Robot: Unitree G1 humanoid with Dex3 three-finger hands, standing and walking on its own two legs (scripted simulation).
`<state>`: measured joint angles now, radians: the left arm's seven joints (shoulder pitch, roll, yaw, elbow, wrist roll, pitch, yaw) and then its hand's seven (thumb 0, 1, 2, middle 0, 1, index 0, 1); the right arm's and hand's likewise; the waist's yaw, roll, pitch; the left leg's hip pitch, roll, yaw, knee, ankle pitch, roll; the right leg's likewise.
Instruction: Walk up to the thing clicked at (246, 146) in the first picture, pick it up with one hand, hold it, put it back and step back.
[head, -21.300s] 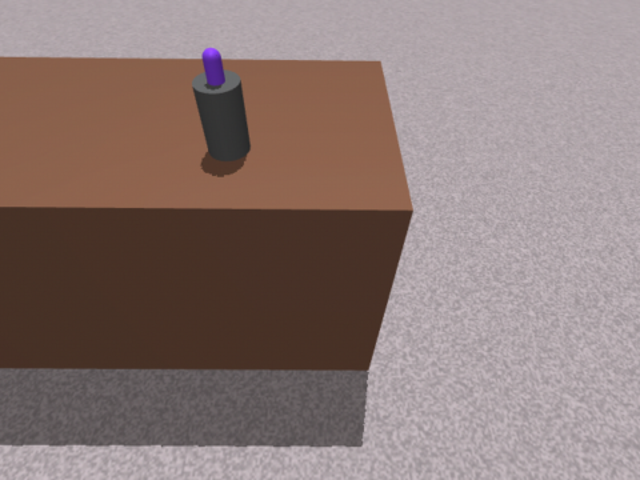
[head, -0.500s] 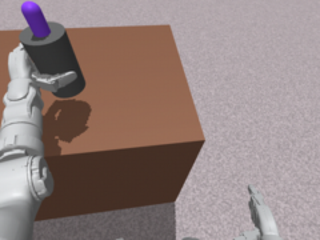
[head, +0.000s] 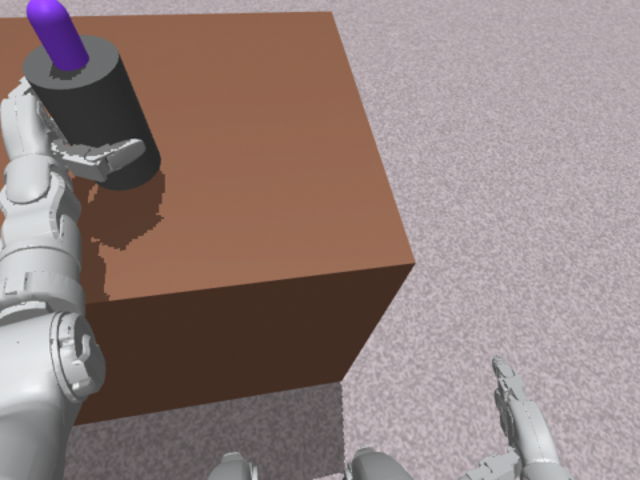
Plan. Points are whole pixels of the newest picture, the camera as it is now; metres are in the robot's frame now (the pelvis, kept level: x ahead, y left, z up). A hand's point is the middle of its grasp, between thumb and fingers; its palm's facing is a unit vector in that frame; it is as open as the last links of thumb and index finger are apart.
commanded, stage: lower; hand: left
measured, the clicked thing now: (91, 98) +0.51 +0.21 +0.16
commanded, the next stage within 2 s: loosen in 0.50 s
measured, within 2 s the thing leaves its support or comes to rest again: rests again in 0.44 s
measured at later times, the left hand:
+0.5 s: hand (104, 142) +0.51 +0.22 +0.09, palm faces +0.23 -0.97 -0.02, open 11.7 cm
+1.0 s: hand (105, 141) +0.51 +0.22 +0.10, palm faces +0.24 -0.97 +0.01, open 14.7 cm
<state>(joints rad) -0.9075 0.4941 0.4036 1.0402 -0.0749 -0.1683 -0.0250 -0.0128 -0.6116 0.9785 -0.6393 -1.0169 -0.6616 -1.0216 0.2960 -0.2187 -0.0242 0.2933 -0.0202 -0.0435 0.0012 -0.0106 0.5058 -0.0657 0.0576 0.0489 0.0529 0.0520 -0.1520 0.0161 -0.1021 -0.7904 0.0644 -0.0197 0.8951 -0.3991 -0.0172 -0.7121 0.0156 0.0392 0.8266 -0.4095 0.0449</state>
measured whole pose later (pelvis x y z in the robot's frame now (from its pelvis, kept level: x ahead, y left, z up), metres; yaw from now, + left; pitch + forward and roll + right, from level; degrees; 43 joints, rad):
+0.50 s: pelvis +0.00 +0.00 -0.01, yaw +0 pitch +19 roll -3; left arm -0.89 0.51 0.42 1.04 -0.05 -0.21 -0.03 -0.01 -0.61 0.97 -0.65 -1.01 -0.67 -1.02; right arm 0.33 -0.23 -0.02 0.16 -0.03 0.01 0.02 -0.01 0.51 -0.06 0.06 0.05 0.05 0.05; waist -0.18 0.01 -0.11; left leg -0.87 0.07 -0.03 0.97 -0.42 -0.02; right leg -0.79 0.02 0.03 0.90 -0.44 0.04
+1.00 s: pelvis -0.01 +0.00 -0.02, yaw +0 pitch +19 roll -3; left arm -0.91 0.52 0.44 1.07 -0.06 -0.24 -0.03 -0.01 -0.58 0.34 -0.50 -0.49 -0.52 -0.48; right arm 0.35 -0.23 -0.02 0.10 -0.03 0.03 0.02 -0.01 0.51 -0.06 0.06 0.05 0.06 0.05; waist -0.19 0.01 -0.12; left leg -0.91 0.07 -0.03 1.00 -0.43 -0.02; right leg -0.83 0.02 0.03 0.94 -0.45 0.04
